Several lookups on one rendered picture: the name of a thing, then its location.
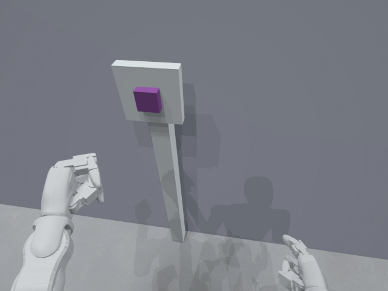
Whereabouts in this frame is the right robot hand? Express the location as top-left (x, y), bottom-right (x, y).
top-left (278, 235), bottom-right (326, 291)

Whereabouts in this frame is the panel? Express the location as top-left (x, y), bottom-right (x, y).
top-left (111, 60), bottom-right (186, 243)

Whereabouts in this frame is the left robot hand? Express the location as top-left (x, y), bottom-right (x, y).
top-left (41, 153), bottom-right (104, 220)

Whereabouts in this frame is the button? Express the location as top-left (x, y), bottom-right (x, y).
top-left (133, 87), bottom-right (162, 113)

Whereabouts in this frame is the robot left forearm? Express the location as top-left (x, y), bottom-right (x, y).
top-left (11, 215), bottom-right (74, 291)

